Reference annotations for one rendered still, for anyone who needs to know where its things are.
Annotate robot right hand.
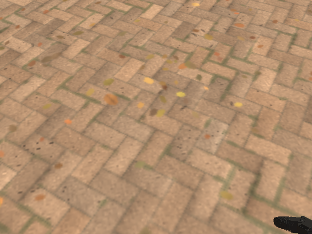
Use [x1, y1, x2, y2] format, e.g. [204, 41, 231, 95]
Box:
[273, 215, 312, 234]

